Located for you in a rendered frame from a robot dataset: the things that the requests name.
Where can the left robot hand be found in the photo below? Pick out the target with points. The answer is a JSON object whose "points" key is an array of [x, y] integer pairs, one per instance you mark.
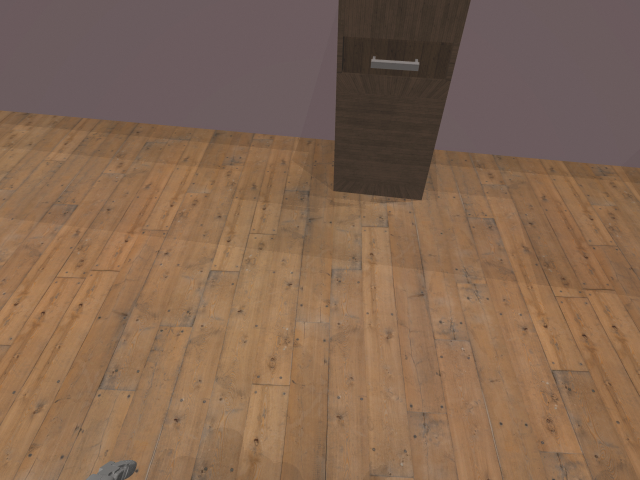
{"points": [[115, 471]]}

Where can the handle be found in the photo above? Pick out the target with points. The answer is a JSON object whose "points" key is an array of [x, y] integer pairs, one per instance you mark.
{"points": [[395, 65]]}

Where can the cabinet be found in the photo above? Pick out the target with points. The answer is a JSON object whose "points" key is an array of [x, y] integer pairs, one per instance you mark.
{"points": [[386, 126]]}

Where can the drawer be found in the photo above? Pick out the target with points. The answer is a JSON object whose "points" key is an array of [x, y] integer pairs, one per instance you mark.
{"points": [[433, 57]]}

